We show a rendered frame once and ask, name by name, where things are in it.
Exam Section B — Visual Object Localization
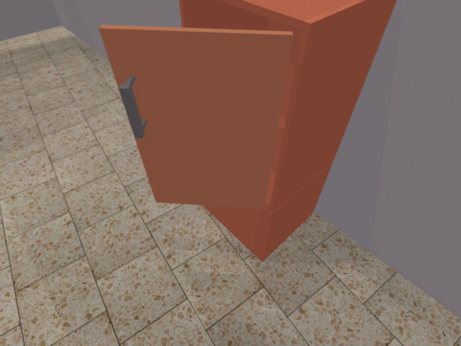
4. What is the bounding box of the cupboard door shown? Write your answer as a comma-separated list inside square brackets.
[99, 25, 293, 209]

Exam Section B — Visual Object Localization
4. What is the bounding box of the handle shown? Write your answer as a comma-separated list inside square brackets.
[119, 76, 147, 138]

